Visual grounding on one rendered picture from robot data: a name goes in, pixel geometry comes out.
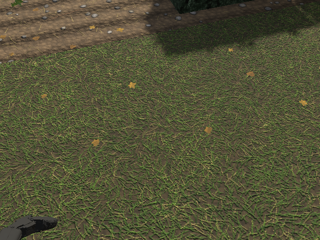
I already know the robot left hand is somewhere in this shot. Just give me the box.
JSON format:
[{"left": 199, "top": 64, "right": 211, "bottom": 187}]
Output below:
[{"left": 0, "top": 215, "right": 58, "bottom": 240}]

